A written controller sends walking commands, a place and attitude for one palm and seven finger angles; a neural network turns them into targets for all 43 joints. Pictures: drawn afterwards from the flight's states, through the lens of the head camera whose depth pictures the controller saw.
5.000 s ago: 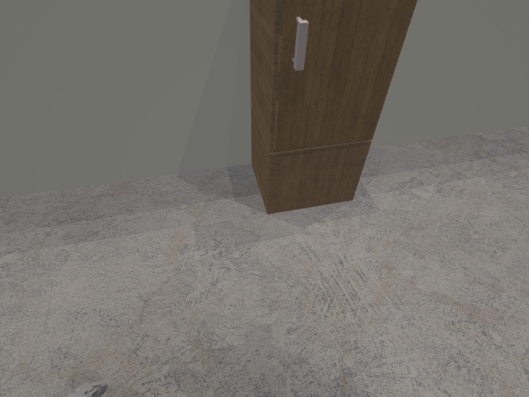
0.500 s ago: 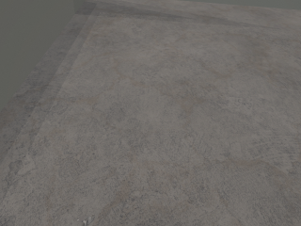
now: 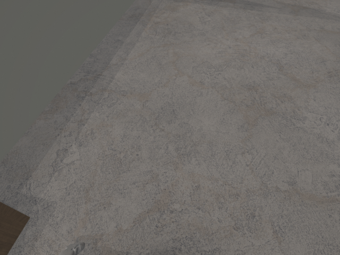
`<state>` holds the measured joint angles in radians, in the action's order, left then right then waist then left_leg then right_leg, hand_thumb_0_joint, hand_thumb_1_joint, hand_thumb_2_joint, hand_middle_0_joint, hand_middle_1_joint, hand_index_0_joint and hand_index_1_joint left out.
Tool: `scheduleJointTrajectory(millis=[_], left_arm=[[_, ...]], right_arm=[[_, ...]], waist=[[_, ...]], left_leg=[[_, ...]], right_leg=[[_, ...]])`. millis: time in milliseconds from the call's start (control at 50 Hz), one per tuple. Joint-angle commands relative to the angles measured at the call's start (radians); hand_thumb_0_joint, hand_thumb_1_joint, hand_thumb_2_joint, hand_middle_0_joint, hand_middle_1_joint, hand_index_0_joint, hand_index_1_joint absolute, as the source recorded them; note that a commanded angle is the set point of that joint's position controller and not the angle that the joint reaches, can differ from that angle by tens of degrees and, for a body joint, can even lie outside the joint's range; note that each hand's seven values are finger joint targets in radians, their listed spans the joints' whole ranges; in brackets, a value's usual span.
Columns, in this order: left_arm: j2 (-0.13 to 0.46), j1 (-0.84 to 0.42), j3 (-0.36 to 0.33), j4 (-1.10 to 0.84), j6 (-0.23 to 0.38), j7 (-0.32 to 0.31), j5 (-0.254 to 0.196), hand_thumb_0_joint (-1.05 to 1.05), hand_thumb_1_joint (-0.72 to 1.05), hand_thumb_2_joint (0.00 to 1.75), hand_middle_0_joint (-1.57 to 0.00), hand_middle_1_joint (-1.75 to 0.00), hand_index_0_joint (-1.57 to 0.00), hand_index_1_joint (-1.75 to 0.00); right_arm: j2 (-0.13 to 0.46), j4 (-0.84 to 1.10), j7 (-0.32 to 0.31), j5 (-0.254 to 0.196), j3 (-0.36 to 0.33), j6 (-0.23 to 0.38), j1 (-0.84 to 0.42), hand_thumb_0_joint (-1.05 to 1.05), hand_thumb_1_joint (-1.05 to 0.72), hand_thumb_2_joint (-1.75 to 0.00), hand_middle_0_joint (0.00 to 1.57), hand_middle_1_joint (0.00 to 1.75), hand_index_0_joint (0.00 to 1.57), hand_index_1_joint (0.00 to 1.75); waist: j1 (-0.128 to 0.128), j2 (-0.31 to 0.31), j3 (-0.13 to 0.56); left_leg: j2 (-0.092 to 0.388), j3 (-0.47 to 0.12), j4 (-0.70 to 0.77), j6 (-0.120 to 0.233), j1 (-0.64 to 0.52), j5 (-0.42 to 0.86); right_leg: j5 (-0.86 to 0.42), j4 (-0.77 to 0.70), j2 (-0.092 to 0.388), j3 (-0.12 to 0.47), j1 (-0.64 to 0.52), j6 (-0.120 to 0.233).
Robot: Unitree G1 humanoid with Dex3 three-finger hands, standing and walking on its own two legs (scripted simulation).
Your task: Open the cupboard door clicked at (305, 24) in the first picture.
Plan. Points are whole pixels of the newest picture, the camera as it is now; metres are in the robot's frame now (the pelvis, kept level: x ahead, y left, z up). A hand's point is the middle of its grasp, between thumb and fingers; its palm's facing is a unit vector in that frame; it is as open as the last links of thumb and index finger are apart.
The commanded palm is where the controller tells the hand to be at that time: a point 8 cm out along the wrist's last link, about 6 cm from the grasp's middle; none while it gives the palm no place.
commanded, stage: turn to face it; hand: left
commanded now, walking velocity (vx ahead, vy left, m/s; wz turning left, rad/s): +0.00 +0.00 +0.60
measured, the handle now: out of the picture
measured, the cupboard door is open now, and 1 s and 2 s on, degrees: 0 0 0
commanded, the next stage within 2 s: take the last steps up to it in 1.98 s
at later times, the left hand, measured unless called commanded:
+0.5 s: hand out of the picture -0.06 +0.15 -0.16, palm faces +0.36 -0.89 -0.28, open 7.4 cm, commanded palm none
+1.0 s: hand out of the picture -0.05 +0.20 -0.15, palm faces +0.58 -0.76 -0.27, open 7.4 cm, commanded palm none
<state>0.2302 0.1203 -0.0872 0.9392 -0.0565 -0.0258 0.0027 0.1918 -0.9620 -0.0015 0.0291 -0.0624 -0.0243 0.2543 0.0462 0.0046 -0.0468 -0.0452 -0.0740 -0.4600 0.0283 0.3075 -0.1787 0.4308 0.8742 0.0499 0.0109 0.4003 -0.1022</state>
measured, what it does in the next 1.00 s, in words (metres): steps on the spot, turning left: right foot, then left foot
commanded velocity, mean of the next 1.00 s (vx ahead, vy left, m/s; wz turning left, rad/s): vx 0.00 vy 0.00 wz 0.60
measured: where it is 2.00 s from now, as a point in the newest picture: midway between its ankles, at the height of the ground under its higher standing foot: outside the picture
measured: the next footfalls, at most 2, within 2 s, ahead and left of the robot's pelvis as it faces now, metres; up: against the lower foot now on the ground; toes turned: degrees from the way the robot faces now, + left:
right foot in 0.10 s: +0.03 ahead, -0.15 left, +0.00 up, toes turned +3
left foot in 0.62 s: -0.07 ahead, +0.09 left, +0.00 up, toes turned +31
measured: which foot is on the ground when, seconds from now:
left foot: down 0.00-0.10, up 0.12-0.60, down 0.62-1.00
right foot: up 0.00-0.08, down 0.10-0.62, up 0.64-1.00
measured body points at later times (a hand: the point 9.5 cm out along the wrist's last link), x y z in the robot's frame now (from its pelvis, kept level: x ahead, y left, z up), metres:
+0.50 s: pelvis -0.03 -0.06 +0.00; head +0.01 -0.07 +0.45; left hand -0.08 +0.19 -0.13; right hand +0.13 -0.29 -0.15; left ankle -0.10 +0.09 -0.68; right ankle -0.01 -0.15 -0.74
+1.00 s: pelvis -0.04 -0.05 -0.01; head +0.00 -0.04 +0.44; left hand -0.08 +0.24 -0.13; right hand +0.17 -0.21 -0.16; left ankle -0.11 +0.07 -0.74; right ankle +0.04 -0.15 -0.72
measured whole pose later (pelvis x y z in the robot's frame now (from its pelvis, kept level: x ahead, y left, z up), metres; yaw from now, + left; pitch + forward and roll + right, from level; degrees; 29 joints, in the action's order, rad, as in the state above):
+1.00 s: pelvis -0.04 -0.05 -0.01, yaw +36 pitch +0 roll +1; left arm 0.23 0.11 -0.06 0.87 -0.04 -0.01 0.00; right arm 0.22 -0.92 0.01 0.03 -0.05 -0.04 0.19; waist 0.03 0.01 -0.07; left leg -0.03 -0.09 -0.53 -0.01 0.28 -0.26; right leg 0.41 0.76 0.06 -0.02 0.37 -0.10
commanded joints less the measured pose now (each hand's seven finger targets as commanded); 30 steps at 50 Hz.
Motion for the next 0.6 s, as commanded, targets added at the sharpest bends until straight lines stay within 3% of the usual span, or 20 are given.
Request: scheduleJointTrajectory(millis=[0,20,40,60,80,100,120,140,180,200,280,360,420,500,540,560,580], left_arm=[[0.066,0.054,-0.003,-0.088,0.032,-0.003,-0.005,0.00,0.90,0.90,-0.20,-0.30,-0.20,-0.30],[0.072,0.089,-0.007,-0.081,0.036,-0.004,-0.005,0.00,0.90,0.90,-0.20,-0.30,-0.20,-0.30],[0.093,0.133,-0.013,-0.074,0.042,-0.006,-0.003,0.00,0.90,0.90,-0.20,-0.30,-0.20,-0.30],[0.171,0.167,-0.028,-0.077,0.054,-0.014,0.013,0.00,0.90,0.90,-0.20,-0.30,-0.20,-0.30],[0.262,0.142,-0.038,-0.101,0.057,-0.018,0.025,0.00,0.90,0.90,-0.20,-0.30,-0.20,-0.30],[0.238,0.101,-0.026,-0.121,0.050,-0.021,0.014,0.00,0.90,0.90,-0.20,-0.30,-0.20,-0.30],[0.182,0.026,-0.020,-0.137,0.057,-0.021,0.015,0.00,0.90,0.90,-0.20,-0.30,-0.20,-0.30],[0.163,-0.020,-0.014,-0.146,0.058,-0.016,0.014,0.00,0.90,0.90,-0.20,-0.30,-0.20,-0.30],[0.108,-0.038,0.007,-0.148,0.064,-0.010,0.013,0.00,0.90,0.90,-0.20,-0.30,-0.20,-0.30],[0.106,-0.010,0.010,-0.142,0.070,-0.008,0.013,0.00,0.90,0.90,-0.20,-0.30,-0.20,-0.30],[0.118,0.086,0.007,-0.115,0.070,-0.010,0.014,0.00,0.90,0.90,-0.20,-0.30,-0.20,-0.30],[0.148,0.149,0.000,-0.095,0.064,-0.009,0.021,0.00,0.90,0.90,-0.20,-0.30,-0.20,-0.30],[0.171,0.160,-0.007,-0.083,0.059,-0.008,0.027,0.00,0.90,0.90,-0.20,-0.30,-0.20,-0.30],[0.200,0.161,-0.020,-0.073,0.052,-0.004,0.030,0.00,0.90,0.90,-0.20,-0.30,-0.20,-0.30],[0.201,0.156,-0.023,-0.064,0.048,0.000,0.024,0.00,0.90,0.90,-0.20,-0.30,-0.20,-0.30],[0.195,0.155,-0.023,-0.066,0.043,0.003,0.016,0.00,0.90,0.90,-0.20,-0.30,-0.20,-0.30],[0.158,0.161,-0.017,-0.078,0.039,0.007,0.008,0.00,0.90,0.90,-0.20,-0.30,-0.20,-0.30]], right_arm=[[0.221,0.080,-0.009,-0.002,-0.063,0.000,-0.024,0.00,-0.90,-0.90,0.20,0.30,0.20,0.30],[0.220,0.089,-0.007,-0.004,-0.066,-0.002,-0.045,0.00,-0.90,-0.90,0.20,0.30,0.20,0.30],[0.206,0.102,-0.004,-0.010,-0.066,-0.005,-0.061,0.00,-0.90,-0.90,0.20,0.30,0.20,0.30],[0.144,0.115,0.003,-0.019,-0.059,-0.008,-0.044,0.00,-0.90,-0.90,0.20,0.30,0.20,0.30],[0.099,0.143,0.003,-0.015,-0.053,-0.008,-0.035,0.00,-0.90,-0.90,0.20,0.30,0.20,0.30],[0.163,0.141,0.004,-0.004,-0.066,-0.013,-0.068,0.00,-0.90,-0.90,0.20,0.30,0.20,0.30],[0.161,0.130,0.011,0.000,-0.067,-0.024,-0.067,0.00,-0.90,-0.90,0.20,0.30,0.20,0.30],[0.150,0.109,0.016,0.001,-0.068,-0.032,-0.050,0.00,-0.90,-0.90,0.20,0.30,0.20,0.30],[0.142,0.081,0.027,0.000,-0.063,-0.037,-0.015,0.00,-0.90,-0.90,0.20,0.30,0.20,0.30],[0.131,0.078,0.030,-0.001,-0.060,-0.039,-0.011,0.00,-0.90,-0.90,0.20,0.30,0.20,0.30],[0.141,0.093,0.031,-0.004,-0.055,-0.044,-0.066,0.00,-0.90,-0.90,0.20,0.30,0.20,0.30],[0.139,0.113,0.030,-0.005,-0.045,-0.045,-0.145,0.00,-0.90,-0.90,0.20,0.30,0.20,0.30],[0.130,0.126,0.031,-0.011,-0.034,-0.040,-0.180,0.00,-0.90,-0.90,0.20,0.30,0.20,0.30],[0.117,0.131,0.029,-0.019,-0.020,-0.021,-0.160,0.00,-0.90,-0.90,0.20,0.30,0.20,0.30],[0.128,0.120,0.025,-0.018,-0.021,-0.010,-0.107,0.00,-0.90,-0.90,0.20,0.30,0.20,0.30],[0.150,0.109,0.025,-0.015,-0.027,-0.003,-0.065,0.00,-0.90,-0.90,0.20,0.30,0.20,0.30],[0.230,0.100,0.023,-0.013,-0.046,0.007,-0.014,0.00,-0.90,-0.90,0.20,0.30,0.20,0.30]], waist=[[-0.031,0.183,0.118],[-0.048,0.172,0.123],[-0.074,0.135,0.126],[-0.090,-0.083,0.142],[-0.086,-0.340,0.109],[-0.077,-0.223,0.074],[-0.038,-0.198,0.016],[-0.014,-0.196,-0.024],[0.012,-0.151,-0.055],[0.003,-0.153,-0.047],[-0.042,-0.167,-0.002],[-0.077,-0.165,0.006],[-0.088,-0.185,0.015],[-0.091,-0.235,0.089],[-0.064,-0.204,0.125],[-0.038,-0.139,0.150],[-0.008,0.055,0.191]], left_leg=[[0.233,-0.313,0.080,0.120,-0.073,0.265],[0.205,-0.302,0.061,0.096,-0.019,0.210],[0.166,-0.281,0.019,0.054,0.086,0.103],[0.062,-0.163,-0.167,-0.022,0.253,-0.127],[-0.056,0.010,-0.438,-0.093,0.388,-0.392],[0.015,-0.027,-0.601,-0.073,0.321,-0.393],[0.042,-0.040,-0.667,-0.069,0.311,-0.317],[0.053,-0.010,-0.726,-0.078,0.304,-0.267],[0.070,0.029,-0.778,-0.095,0.293,-0.168],[0.066,0.044,-0.784,-0.104,0.292,-0.142],[0.087,0.066,-0.732,-0.125,0.312,-0.140],[0.104,0.096,-0.610,-0.128,0.287,-0.206],[0.106,0.127,-0.481,-0.117,0.219,-0.252],[0.095,0.176,-0.286,-0.092,0.106,-0.278],[0.081,0.199,-0.111,-0.078,-0.007,-0.167],[0.079,0.187,0.018,-0.067,-0.126,-0.036],[0.207,0.014,0.100,-0.016,-0.306,0.146]], right_leg=[[-0.033,-0.220,-0.035,-0.015,-0.098,0.024],[-0.106,-0.313,-0.041,-0.027,-0.181,0.029],[-0.197,-0.455,-0.018,-0.022,-0.313,0.039],[-0.120,-0.614,0.182,0.159,-0.453,0.096],[-0.154,-0.666,0.441,0.433,-0.405,0.202],[-0.137,-0.664,0.462,0.370,-0.231,0.241],[-0.091,-0.674,0.388,0.278,-0.148,0.224],[-0.107,-0.664,0.333,0.227,-0.114,0.202],[-0.258,-0.610,0.253,0.066,-0.108,0.175],[-0.312,-0.596,0.236,0.019,-0.139,0.168],[-0.344,-0.581,0.262,-0.017,-0.263,0.187],[-0.402,-0.564,0.306,-0.029,-0.308,0.216],[-0.435,-0.545,0.333,-0.046,-0.298,0.230],[-0.553,-0.462,0.355,-0.090,-0.338,0.225],[-0.562,-0.372,0.341,-0.142,-0.316,0.183],[-0.524,-0.277,0.312,-0.189,-0.256,0.138],[-0.344,-0.085,0.240,-0.223,-0.080,0.076]])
